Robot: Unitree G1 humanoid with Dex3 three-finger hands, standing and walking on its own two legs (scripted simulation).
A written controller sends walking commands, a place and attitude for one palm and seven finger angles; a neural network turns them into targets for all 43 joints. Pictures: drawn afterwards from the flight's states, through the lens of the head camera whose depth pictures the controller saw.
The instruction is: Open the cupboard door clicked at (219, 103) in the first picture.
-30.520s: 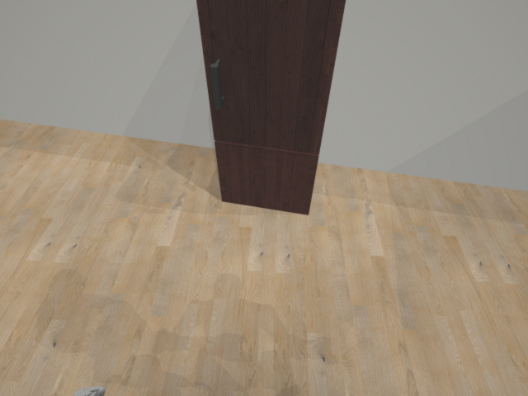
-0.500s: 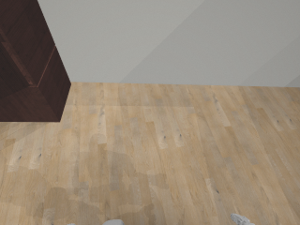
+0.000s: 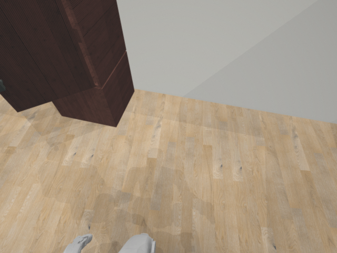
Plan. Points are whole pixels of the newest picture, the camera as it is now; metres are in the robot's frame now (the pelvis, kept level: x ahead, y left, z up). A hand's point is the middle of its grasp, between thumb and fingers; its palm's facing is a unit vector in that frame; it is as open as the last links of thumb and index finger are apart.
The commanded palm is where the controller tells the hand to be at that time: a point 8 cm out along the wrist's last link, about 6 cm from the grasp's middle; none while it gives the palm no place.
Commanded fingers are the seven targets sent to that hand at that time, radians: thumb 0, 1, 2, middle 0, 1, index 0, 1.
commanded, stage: turn to face it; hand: left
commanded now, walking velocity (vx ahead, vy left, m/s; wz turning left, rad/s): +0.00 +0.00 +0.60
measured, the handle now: out of the picture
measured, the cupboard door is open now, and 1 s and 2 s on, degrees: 41 41 41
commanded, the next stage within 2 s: take the last steps up to it in 0.70 s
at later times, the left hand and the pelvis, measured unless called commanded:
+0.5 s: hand out of the picture +0.05 +0.26 -0.16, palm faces +0.28 -0.93 -0.25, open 7.4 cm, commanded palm none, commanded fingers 0.00 0.90 0.90 -0.20 -0.30 -0.20 -0.30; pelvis +0.01 +0.02 +0.01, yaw +16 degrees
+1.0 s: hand out of the picture -0.06 +0.21 -0.18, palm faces +0.47 -0.87 -0.18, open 7.4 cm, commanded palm none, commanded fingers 0.00 0.90 0.90 -0.20 -0.30 -0.20 -0.30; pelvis +0.01 +0.03 +0.00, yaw +26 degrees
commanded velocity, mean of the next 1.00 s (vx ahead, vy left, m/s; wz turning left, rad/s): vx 0.07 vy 0.03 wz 0.37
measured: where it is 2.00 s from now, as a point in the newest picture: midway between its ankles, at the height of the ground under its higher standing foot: (132, 236)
